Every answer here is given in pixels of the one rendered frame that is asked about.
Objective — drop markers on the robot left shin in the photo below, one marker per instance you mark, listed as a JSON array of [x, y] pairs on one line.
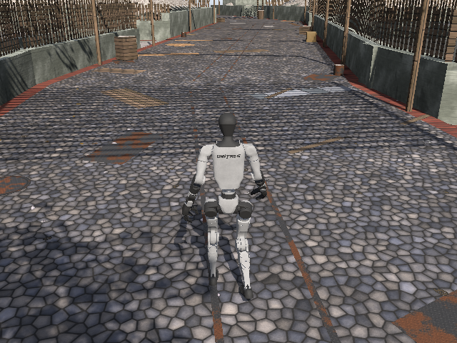
[[212, 255]]

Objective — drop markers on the right robot upper arm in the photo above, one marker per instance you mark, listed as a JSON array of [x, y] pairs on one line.
[[250, 151]]

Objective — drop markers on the robot right thigh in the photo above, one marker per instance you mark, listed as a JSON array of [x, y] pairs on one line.
[[242, 222]]

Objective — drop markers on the right robot forearm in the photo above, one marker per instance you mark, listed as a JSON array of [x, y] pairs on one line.
[[261, 183]]

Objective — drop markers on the robot left hand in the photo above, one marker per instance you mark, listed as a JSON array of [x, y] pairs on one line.
[[186, 213]]

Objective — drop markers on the robot right hand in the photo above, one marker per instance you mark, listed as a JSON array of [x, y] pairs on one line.
[[263, 194]]

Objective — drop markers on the left robot upper arm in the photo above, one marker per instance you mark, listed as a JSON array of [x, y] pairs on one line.
[[202, 163]]

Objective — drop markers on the left robot forearm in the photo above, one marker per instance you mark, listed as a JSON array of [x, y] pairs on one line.
[[192, 194]]

